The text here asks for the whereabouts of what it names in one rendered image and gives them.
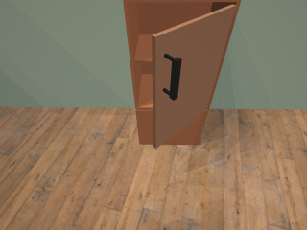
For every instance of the cupboard door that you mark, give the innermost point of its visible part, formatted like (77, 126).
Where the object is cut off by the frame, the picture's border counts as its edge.
(200, 45)

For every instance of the handle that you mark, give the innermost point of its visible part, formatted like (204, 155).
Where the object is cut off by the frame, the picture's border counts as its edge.
(175, 76)

